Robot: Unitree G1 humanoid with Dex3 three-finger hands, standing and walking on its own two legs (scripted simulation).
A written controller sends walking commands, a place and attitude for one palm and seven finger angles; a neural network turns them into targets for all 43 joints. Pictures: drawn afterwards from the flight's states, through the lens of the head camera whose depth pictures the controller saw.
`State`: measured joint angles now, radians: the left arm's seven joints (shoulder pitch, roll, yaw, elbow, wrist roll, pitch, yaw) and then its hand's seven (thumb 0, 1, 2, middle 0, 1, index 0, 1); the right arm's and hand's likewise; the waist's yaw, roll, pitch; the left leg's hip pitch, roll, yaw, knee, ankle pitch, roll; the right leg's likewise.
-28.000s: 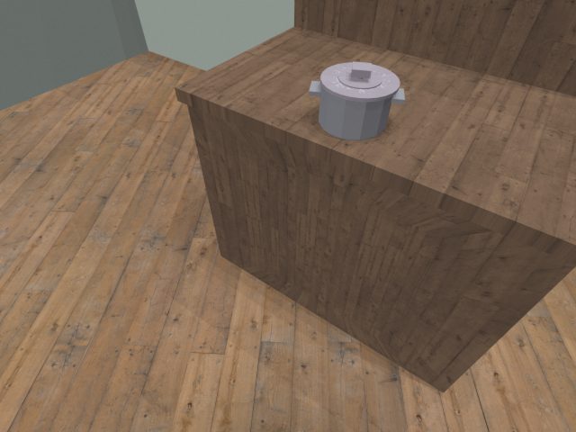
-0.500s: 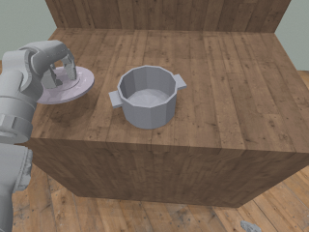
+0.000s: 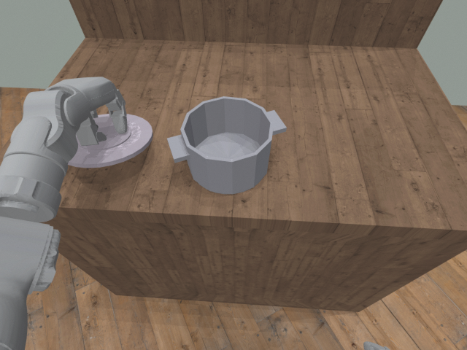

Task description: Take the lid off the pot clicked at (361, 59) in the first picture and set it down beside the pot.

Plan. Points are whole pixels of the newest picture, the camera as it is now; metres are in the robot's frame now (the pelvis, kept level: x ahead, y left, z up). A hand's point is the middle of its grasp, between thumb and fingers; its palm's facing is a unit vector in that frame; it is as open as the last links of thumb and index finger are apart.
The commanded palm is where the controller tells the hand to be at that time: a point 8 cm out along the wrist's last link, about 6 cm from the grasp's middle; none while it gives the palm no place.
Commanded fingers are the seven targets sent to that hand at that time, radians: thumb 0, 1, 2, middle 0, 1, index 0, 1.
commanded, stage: lower the lid onto the table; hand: left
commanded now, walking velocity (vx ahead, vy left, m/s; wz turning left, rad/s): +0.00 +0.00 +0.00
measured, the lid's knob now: (101, 126) +0.48 +0.23 +0.11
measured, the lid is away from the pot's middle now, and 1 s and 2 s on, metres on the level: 0.23 0.23 0.23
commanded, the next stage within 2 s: open the fingers wide in 0.92 s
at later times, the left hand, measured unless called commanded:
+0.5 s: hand (99, 138) +0.46 +0.23 +0.10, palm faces -0.46 -0.05 -0.89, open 6.2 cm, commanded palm +0.47 +0.23 +0.18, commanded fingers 0.00 0.54 1.18 -0.91 -0.85 -1.05 -0.95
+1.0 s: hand (105, 138) +0.47 +0.23 +0.09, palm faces -0.47 -0.05 -0.88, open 6.1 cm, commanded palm +0.48 +0.23 +0.14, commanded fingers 0.00 0.54 1.18 -0.91 -0.85 -1.05 -0.95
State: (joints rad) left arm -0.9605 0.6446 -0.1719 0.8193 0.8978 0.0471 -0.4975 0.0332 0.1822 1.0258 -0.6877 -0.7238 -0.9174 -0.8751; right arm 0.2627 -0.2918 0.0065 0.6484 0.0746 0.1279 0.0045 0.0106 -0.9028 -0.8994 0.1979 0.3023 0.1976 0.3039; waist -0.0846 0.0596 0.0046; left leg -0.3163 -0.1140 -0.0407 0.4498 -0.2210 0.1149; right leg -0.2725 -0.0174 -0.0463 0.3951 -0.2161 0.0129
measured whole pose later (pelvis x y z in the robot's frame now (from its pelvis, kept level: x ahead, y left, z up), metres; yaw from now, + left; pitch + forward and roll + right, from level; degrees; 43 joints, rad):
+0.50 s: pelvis +0.00 +0.00 +0.00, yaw -1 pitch +7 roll -2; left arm -0.95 0.66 -0.14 0.95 0.91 -0.04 -0.45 0.03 0.18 1.02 -0.68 -0.73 -0.92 -0.88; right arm 0.31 -0.30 -0.01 0.67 0.07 0.14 -0.01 0.01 -0.90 -0.90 0.20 0.30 0.20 0.30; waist -0.10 0.05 0.00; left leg -0.35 -0.10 -0.03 0.48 -0.24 0.11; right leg -0.31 -0.01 -0.04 0.41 -0.22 0.01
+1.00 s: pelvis +0.00 -0.01 -0.01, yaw -1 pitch +10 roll -2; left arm -1.03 0.66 -0.17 1.10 0.92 -0.07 -0.40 0.00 0.15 1.00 -0.69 -0.78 -0.96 -0.90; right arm 0.31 -0.30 0.01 0.67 0.08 0.19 -0.01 0.01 -0.90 -0.90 0.20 0.30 0.20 0.30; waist -0.10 0.06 -0.05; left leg -0.44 -0.10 -0.03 0.56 -0.28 0.11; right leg -0.40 0.00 -0.03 0.50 -0.26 0.01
